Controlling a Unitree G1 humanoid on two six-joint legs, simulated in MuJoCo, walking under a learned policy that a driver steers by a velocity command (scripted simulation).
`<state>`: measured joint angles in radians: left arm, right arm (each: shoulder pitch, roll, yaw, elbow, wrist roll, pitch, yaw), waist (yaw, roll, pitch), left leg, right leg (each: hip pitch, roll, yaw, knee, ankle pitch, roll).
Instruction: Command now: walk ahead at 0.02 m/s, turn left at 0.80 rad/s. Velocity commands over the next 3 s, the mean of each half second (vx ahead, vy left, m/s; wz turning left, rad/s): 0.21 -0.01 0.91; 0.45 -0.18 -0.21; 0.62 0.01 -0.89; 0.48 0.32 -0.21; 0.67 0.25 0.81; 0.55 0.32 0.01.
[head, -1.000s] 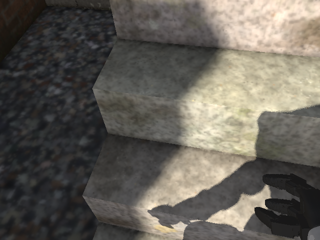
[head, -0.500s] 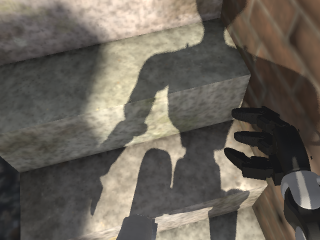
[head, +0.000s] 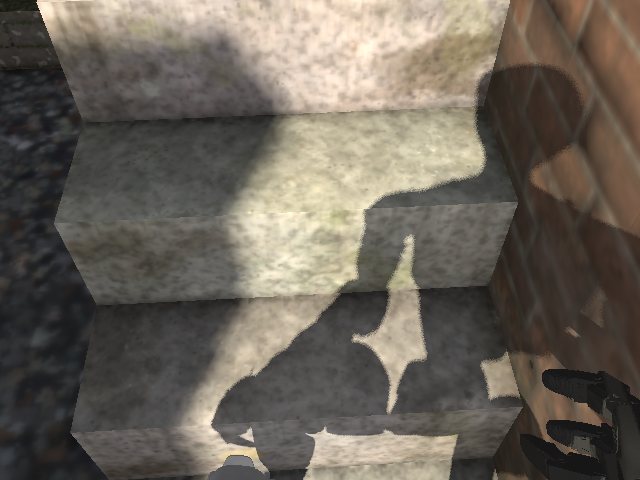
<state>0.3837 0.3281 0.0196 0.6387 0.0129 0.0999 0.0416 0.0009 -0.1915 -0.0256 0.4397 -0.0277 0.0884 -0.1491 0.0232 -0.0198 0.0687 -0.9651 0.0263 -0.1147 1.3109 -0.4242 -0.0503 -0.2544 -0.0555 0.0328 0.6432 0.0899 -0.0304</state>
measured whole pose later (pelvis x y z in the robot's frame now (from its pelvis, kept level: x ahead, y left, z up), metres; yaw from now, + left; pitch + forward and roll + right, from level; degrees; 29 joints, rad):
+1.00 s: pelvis -0.07 +0.06 -0.07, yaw +17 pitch +0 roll -2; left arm 0.26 0.23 0.06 0.76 0.03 0.09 -0.02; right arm 0.45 -0.19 -0.04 0.77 -0.03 -0.03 -0.13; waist -0.01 -0.05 0.02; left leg 0.10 -0.03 0.20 0.39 -0.43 0.06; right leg -0.66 0.05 -0.05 1.21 -0.26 -0.06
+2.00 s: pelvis +0.29 +0.11 +0.12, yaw -14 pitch +0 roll -2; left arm 0.14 0.20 0.04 0.68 0.05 -0.02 0.13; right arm 0.16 -0.27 -0.05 0.54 -0.04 0.02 0.07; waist -0.10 0.13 0.00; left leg -0.82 -0.12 -0.18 2.21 -0.43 0.01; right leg -0.37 -0.05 -0.10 0.75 -0.43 0.01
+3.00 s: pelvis +0.56 +0.29 +0.41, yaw +6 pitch -3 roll -4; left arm 0.20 0.21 0.07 0.66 0.03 0.12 0.11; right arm 0.23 -0.23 0.02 0.69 -0.04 0.00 0.02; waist 0.08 0.09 0.04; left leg -0.07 0.10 0.19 0.51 -0.06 0.12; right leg -0.81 0.12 -0.13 1.51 -0.74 -0.13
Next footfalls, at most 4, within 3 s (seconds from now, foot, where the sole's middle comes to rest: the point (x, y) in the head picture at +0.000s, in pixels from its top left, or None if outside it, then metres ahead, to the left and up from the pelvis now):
0.02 right None -0.02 -0.15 -0.83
0.44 left None -0.21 0.05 -0.83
1.08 right None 0.00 0.00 -0.83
1.52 left None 0.31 0.24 -0.62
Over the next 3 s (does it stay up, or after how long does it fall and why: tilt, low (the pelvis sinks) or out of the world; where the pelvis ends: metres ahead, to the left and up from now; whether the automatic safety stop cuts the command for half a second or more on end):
stays up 0.56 0.29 0.41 its command is cut before an obstacle after 0.5 s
